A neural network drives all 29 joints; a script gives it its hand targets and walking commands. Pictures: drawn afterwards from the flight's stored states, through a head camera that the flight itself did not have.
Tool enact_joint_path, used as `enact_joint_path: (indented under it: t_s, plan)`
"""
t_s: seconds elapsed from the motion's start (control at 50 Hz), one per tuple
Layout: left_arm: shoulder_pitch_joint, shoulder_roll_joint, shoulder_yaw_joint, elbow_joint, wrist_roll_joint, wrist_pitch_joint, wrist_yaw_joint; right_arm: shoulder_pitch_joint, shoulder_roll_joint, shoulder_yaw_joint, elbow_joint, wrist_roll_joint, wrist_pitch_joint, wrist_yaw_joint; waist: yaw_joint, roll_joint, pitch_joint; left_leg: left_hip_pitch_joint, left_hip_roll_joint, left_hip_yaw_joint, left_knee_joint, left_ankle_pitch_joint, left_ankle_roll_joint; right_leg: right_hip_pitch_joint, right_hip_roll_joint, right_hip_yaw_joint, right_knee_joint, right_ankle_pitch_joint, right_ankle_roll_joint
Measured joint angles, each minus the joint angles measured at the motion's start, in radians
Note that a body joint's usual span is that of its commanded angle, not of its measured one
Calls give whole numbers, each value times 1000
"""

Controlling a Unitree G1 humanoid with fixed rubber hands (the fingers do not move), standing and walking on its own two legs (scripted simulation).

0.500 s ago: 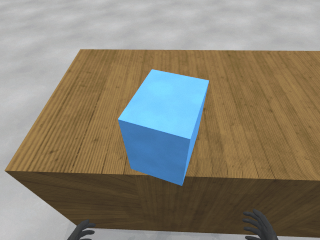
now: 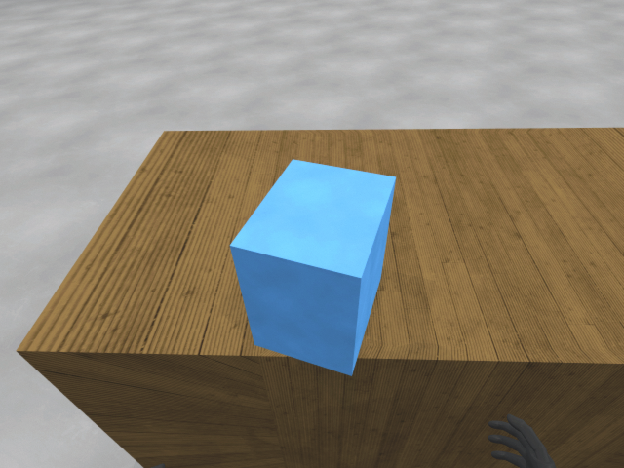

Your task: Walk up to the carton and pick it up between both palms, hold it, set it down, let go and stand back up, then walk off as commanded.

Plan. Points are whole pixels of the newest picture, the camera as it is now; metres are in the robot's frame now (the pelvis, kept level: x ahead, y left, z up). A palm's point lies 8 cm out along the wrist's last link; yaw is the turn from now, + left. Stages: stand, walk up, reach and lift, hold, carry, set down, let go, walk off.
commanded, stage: walk off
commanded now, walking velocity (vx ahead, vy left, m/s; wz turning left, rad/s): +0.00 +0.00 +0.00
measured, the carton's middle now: (321, 265) +0.42 +0.01 +0.05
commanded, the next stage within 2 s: none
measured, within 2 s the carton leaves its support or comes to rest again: neither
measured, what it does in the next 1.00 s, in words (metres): walks backwards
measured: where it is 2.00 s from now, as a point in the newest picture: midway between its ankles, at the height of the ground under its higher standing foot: outside the picture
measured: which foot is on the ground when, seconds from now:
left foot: down 0.00-0.40, up 0.42-1.00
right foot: down 0.00-1.00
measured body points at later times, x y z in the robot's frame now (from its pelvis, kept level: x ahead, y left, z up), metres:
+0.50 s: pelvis -0.09 -0.05 -0.02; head -0.07 -0.10 +0.43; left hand +0.00 +0.27 -0.10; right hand +0.04 -0.35 -0.15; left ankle -0.07 +0.08 -0.70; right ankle -0.06 -0.12 -0.74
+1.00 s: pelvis -0.19 -0.03 -0.04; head -0.19 -0.03 +0.41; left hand -0.11 +0.30 -0.13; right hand -0.03 -0.33 -0.13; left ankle -0.17 +0.06 -0.72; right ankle -0.06 -0.12 -0.74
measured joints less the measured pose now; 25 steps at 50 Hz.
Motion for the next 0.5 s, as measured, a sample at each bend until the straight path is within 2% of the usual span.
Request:
enact_joint_path:
  t_s: [0.08, 0.2, 0.3, 0.36, 0.38, 0.42, 0.44, 0.46, 0.5]
  plan:
    - [0, 0, 4, 8, 0, 6, 0, 0, -1, 0, 10, 0, 3, -4, -1, -1, 4, 0, -1, 0, 2, 0, 0, -1, -1, 0, 4, -1, 0]
    - [0, 32, 53, -37, 0, 49, 0, 0, -23, 0, 10, 0, 33, -30, -16, -12, 80, 0, -13, 0, 40, 0, 0, -24, -15, 0, 94, -30, -1]
    - [0, 69, 91, -56, 0, 82, 0, 0, -40, 0, 10, 0, 61, -33, -28, -28, 170, 0, -17, 0, 88, 2, 0, -47, -11, 4, 257, -112, -2]
    - [1, 78, 103, -57, 0, 94, 0, 0, -53, 0, 10, 0, 73, -33, -20, -33, 205, -14, -16, 5, 110, 10, 0, -48, -2, 3, 308, -130, -2]
    - [1, 79, 104, -57, 0, 93, 0, 0, -60, 0, 10, 0, 76, -33, -15, -33, 215, -26, -16, 8, 123, 11, -1, -48, -2, 3, 304, -143, -13]
    - [4, 77, 104, -54, 0, 89, -1, 0, -76, 0, 10, 0, 90, -33, -6, -9, 245, -40, 0, 4, 163, -7, -2, -48, 18, -5, 305, -140, -80]
    - [7, 77, 105, -49, 0, 89, -1, 0, -83, 0, 11, 0, 102, -35, -7, -1, 255, -53, -9, -7, 223, -78, -2, -48, 19, -8, 304, -129, -94]
    - [9, 77, 105, -43, 0, 89, -1, 0, -89, 0, 11, 0, 113, -37, -6, 3, 263, -67, -30, -23, 305, -147, -2, -48, 17, -8, 304, -121, -98]
    - [9, 77, 105, -39, 0, 89, -1, 0, -100, 0, 10, 0, 127, -37, -3, 8, 273, -75, -81, -52, 448, -197, -2, -48, 10, -2, 304, -109, -99]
